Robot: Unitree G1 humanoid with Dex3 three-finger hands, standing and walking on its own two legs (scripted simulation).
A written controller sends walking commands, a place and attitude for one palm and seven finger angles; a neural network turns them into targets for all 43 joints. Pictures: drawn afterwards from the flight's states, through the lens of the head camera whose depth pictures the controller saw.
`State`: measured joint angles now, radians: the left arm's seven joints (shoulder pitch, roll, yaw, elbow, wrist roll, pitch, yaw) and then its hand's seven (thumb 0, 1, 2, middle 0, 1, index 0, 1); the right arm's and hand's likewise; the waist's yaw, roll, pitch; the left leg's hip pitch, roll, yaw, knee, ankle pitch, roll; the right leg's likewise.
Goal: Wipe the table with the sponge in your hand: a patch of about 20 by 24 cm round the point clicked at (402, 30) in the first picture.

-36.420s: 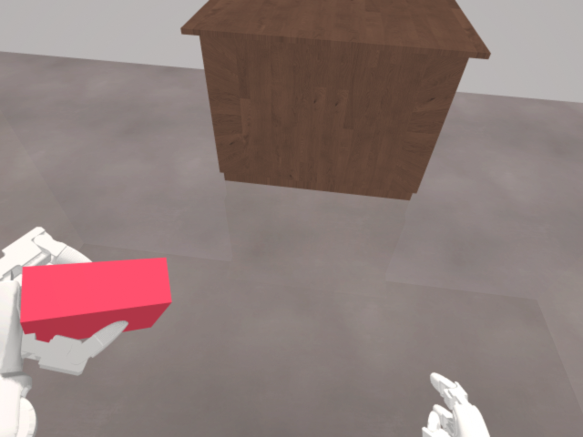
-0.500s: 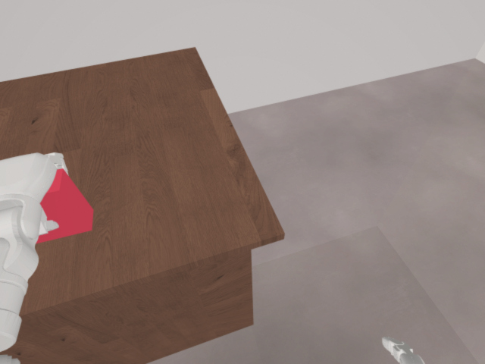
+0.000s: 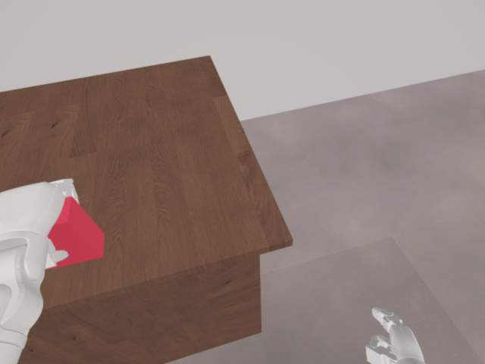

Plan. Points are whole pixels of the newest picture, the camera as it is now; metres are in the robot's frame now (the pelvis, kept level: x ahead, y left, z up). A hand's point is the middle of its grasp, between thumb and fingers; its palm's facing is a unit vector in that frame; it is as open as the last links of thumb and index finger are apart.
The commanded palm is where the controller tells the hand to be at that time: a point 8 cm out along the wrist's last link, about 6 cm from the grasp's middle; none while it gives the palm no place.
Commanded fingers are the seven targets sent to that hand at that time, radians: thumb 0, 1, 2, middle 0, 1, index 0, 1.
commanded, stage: wipe back along the first lane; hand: left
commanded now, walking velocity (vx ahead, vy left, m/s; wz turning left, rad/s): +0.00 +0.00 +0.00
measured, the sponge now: (60, 242) +0.26 +0.35 +0.06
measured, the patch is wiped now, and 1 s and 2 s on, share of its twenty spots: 1.00 1.00 1.00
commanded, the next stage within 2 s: lift the sponge slowly off the table in 0.08 s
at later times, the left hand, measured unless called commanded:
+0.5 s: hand (48, 244) +0.23 +0.33 +0.11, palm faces +0.01 -0.01 -1.00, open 9.2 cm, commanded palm +0.20 +0.33 +0.15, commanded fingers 0.00 0.10 1.30 -1.20 -1.60 -1.20 -1.60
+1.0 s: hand (42, 238) +0.23 +0.33 +0.12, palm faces +0.03 -0.01 -1.00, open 9.2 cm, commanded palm +0.21 +0.33 +0.19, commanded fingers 0.00 0.10 1.30 -1.20 -1.60 -1.20 -1.60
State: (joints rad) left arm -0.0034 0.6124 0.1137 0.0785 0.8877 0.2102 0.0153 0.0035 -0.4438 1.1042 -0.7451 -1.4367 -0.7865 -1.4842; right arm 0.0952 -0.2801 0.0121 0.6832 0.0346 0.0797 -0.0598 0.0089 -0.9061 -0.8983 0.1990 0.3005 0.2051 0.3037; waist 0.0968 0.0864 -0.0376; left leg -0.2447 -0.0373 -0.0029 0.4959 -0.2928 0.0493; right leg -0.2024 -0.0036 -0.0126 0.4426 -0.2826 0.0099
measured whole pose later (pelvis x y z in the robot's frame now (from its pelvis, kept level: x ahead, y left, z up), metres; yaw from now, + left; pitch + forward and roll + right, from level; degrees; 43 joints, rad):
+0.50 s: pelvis -0.01 -0.01 +0.00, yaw +0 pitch +0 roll -1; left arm 0.06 0.61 0.09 -0.01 0.87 0.24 -0.01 0.01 -0.45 1.10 -0.76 -1.42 -0.80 -1.47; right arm 0.08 -0.27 0.03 0.70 0.03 0.08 -0.09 0.01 -0.91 -0.90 0.20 0.30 0.21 0.30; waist 0.11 0.09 0.00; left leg -0.19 -0.03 -0.01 0.47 -0.27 0.04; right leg -0.15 0.00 -0.02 0.43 -0.27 0.00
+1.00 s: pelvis -0.02 -0.02 +0.00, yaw +1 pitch -2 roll -1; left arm -0.02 0.64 0.08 0.02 0.85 0.22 -0.04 -0.01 -0.47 1.10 -0.80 -1.39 -0.83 -1.43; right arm 0.06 -0.27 0.04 0.70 0.03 0.07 -0.10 0.01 -0.91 -0.90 0.20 0.30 0.21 0.30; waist 0.12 0.09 0.02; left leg -0.16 -0.03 -0.03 0.45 -0.25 0.03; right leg -0.12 0.01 -0.03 0.40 -0.25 -0.01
